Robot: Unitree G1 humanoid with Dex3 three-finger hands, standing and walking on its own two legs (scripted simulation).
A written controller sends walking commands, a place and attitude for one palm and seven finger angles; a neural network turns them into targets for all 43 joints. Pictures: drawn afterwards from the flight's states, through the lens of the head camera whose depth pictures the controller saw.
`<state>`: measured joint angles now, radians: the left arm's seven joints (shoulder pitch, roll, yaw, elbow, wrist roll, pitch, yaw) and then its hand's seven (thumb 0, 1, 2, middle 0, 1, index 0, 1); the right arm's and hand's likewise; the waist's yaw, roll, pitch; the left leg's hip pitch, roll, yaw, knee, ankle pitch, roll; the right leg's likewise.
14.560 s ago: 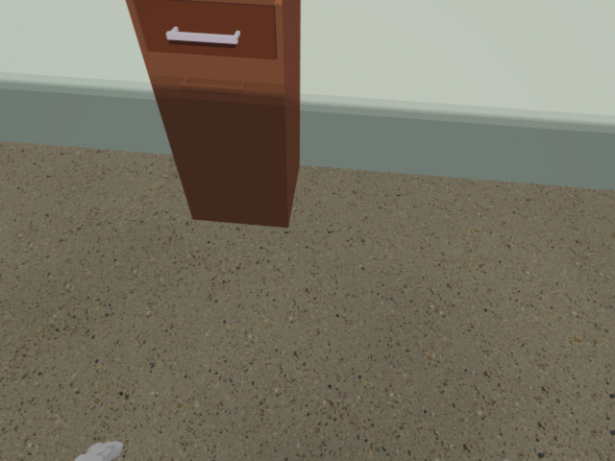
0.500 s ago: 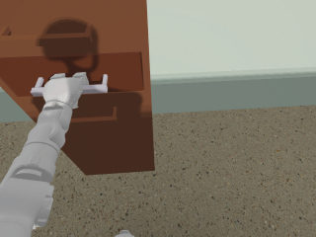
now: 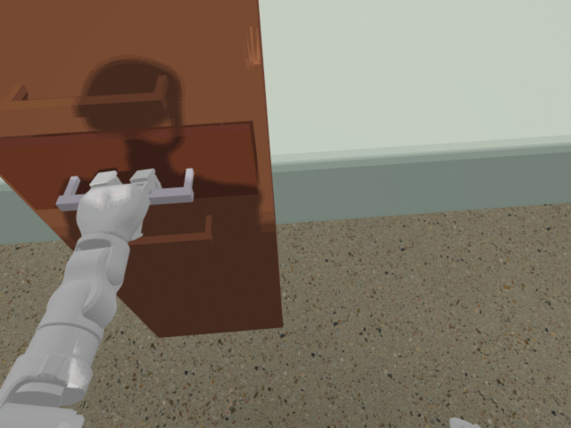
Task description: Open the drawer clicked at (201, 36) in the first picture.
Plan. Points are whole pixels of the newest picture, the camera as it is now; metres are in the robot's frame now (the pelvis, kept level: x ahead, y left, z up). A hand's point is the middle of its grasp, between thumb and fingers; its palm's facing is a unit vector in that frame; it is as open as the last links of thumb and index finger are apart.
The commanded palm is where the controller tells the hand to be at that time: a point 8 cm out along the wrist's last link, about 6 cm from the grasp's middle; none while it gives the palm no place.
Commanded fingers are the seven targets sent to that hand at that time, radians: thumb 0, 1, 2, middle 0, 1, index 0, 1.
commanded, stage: pull the drawer open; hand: left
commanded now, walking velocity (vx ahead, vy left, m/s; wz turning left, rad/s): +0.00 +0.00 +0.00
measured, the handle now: (129, 189) +0.46 +0.24 +0.07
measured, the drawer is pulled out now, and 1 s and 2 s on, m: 0.02 0.11 0.24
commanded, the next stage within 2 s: none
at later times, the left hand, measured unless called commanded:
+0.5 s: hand (128, 233) +0.39 +0.23 +0.05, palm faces -0.04 -0.06 -1.00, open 5.4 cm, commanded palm +0.34 +0.23 +0.10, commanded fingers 0.00 0.90 0.90 -0.40 -1.35 -0.40 -1.35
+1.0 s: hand (118, 284) +0.31 +0.23 +0.05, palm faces +0.05 -0.09 -0.99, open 5.6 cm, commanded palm +0.29 +0.23 +0.10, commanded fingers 0.00 0.90 0.90 -0.40 -1.35 -0.40 -1.35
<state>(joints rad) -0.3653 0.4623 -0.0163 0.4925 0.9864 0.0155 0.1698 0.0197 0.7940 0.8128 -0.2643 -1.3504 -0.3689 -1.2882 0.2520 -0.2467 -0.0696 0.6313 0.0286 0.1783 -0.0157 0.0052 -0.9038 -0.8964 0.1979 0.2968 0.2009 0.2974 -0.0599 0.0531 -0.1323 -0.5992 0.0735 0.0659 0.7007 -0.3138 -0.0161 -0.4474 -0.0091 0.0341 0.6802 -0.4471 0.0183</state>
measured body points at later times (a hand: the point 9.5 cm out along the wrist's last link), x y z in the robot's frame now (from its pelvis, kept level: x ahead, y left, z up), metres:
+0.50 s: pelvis -0.01 -0.01 +0.00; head +0.04 -0.04 +0.44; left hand +0.38 +0.23 +0.11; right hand +0.09 -0.27 -0.14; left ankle +0.01 +0.13 -0.72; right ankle -0.08 -0.14 -0.72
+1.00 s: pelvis +0.00 +0.00 +0.00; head +0.03 -0.03 +0.45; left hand +0.30 +0.23 +0.10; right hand +0.19 -0.24 -0.11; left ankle +0.01 +0.13 -0.72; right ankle -0.08 -0.14 -0.72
